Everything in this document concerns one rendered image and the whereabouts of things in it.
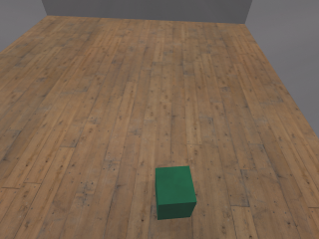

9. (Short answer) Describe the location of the carton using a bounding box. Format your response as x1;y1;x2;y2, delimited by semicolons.
155;165;197;220

